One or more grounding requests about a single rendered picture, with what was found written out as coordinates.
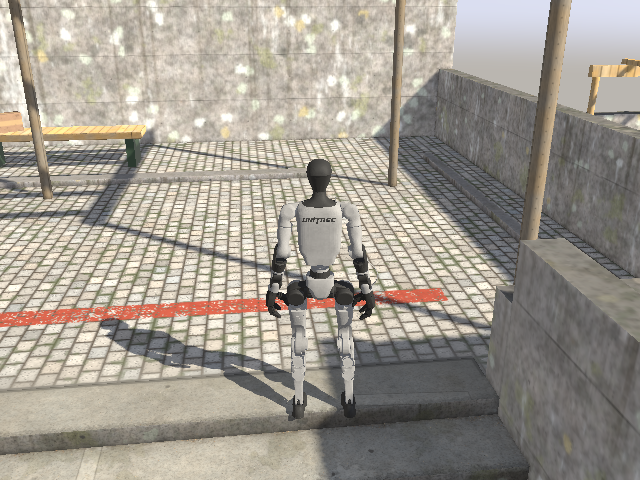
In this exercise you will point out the robot right foot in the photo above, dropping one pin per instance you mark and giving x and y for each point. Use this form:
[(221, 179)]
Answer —
[(349, 409)]

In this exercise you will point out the right robot forearm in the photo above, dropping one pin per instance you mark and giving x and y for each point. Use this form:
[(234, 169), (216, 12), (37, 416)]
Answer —
[(362, 272)]

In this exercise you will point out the right robot hand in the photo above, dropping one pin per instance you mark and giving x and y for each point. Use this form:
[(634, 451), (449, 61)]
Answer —
[(370, 303)]

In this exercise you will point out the robot left thigh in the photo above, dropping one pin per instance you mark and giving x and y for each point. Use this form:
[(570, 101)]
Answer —
[(297, 299)]

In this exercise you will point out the left robot upper arm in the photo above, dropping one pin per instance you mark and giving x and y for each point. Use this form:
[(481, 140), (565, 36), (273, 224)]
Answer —
[(288, 212)]

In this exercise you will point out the left robot forearm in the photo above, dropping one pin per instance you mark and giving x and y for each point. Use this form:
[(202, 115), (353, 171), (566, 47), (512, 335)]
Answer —
[(277, 272)]

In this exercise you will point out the right robot upper arm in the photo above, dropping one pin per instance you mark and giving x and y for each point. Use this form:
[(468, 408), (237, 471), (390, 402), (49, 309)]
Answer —
[(351, 212)]

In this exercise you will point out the left robot hand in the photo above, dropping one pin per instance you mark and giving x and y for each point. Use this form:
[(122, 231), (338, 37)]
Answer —
[(270, 302)]

